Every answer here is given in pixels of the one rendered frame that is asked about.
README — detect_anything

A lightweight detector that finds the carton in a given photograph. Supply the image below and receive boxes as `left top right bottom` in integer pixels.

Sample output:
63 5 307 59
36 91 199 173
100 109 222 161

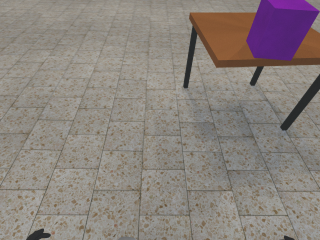
246 0 320 61

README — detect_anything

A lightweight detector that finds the table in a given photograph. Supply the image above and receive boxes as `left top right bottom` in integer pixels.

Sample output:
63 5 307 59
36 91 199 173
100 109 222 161
183 12 320 131

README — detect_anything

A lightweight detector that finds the left robot hand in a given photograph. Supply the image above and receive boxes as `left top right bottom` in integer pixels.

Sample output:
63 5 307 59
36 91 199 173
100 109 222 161
26 228 51 240

